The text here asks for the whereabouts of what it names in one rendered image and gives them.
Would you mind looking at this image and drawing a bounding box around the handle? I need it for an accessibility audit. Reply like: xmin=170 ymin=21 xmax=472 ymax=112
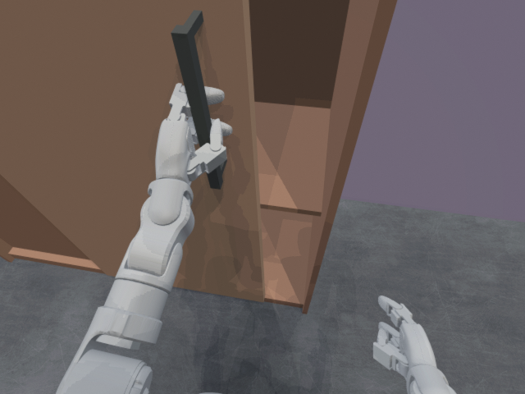
xmin=171 ymin=10 xmax=227 ymax=190

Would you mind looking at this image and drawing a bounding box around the wardrobe door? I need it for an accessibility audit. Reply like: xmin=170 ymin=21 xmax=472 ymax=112
xmin=0 ymin=0 xmax=265 ymax=303
xmin=0 ymin=174 xmax=90 ymax=260

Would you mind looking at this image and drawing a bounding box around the left robot upper arm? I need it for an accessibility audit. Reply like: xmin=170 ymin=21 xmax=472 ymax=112
xmin=61 ymin=349 xmax=153 ymax=394

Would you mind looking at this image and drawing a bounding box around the left robot hand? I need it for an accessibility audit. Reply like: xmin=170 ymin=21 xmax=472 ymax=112
xmin=155 ymin=83 xmax=232 ymax=186

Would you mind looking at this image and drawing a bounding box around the right robot hand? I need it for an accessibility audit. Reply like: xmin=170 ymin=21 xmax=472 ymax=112
xmin=373 ymin=295 xmax=437 ymax=380

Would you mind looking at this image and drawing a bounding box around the robot left forearm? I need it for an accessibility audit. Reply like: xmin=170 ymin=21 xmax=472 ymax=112
xmin=56 ymin=178 xmax=194 ymax=394

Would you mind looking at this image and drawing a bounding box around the robot right forearm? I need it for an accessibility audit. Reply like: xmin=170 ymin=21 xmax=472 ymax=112
xmin=406 ymin=364 xmax=457 ymax=394

